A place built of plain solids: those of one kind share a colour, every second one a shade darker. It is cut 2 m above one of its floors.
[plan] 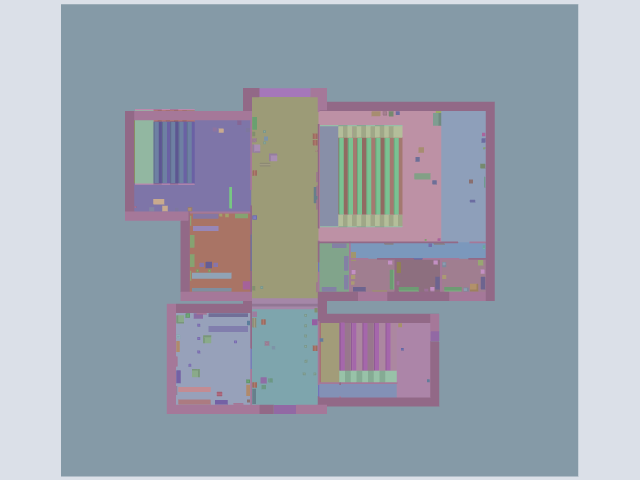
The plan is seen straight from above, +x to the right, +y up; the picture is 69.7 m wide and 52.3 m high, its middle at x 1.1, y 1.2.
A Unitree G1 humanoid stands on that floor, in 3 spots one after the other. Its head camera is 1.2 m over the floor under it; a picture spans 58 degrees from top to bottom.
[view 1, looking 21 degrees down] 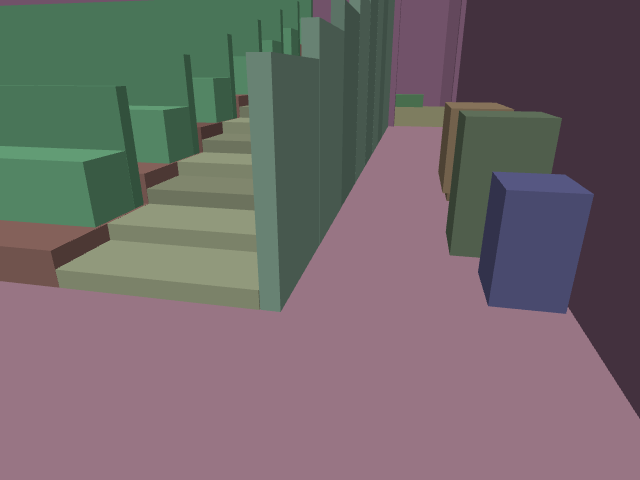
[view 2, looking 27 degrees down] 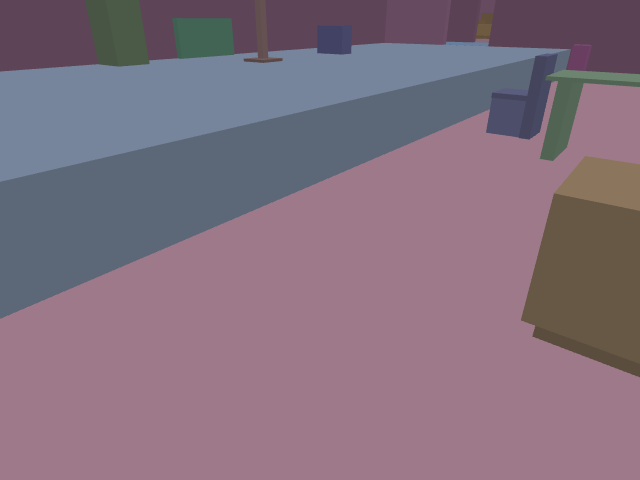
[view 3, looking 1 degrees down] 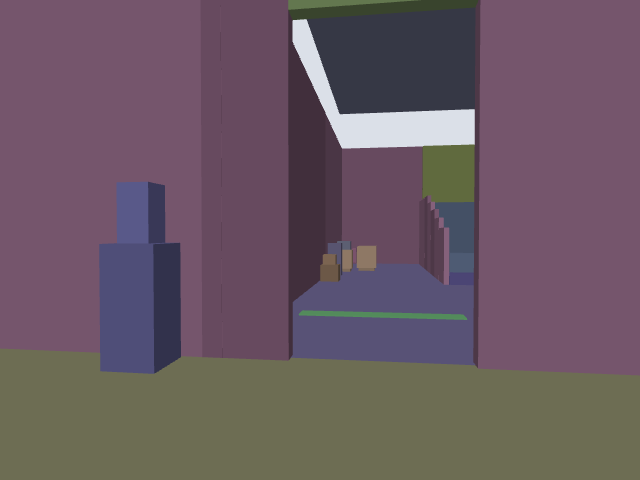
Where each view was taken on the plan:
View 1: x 12.05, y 14.35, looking -168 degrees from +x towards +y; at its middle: wall_main_side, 3.25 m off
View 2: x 12.20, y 12.96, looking -52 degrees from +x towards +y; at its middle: floor_main_hall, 2.64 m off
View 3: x -2.35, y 5.80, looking -172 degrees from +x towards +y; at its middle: wall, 10.78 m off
